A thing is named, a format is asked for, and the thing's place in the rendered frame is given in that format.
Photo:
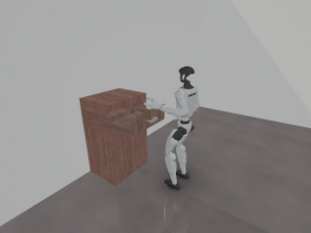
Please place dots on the robot head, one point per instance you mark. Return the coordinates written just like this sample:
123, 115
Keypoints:
187, 70

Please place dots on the right robot upper arm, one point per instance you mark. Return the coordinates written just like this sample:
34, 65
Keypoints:
196, 104

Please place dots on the robot left forearm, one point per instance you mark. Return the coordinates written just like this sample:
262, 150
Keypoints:
172, 111

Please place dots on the cabinet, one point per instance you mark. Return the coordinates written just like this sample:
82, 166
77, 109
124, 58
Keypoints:
111, 155

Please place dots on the left robot upper arm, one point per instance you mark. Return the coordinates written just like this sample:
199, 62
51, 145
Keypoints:
179, 95

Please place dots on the right robot hand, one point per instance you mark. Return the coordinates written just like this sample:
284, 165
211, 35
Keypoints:
177, 117

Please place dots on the right robot foot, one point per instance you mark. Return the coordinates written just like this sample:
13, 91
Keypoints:
179, 173

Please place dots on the left robot hand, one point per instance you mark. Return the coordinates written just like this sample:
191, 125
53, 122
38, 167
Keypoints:
154, 105

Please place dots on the drawer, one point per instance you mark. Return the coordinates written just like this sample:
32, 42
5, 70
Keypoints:
133, 121

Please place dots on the handle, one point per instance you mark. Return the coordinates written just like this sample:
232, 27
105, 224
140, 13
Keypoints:
152, 120

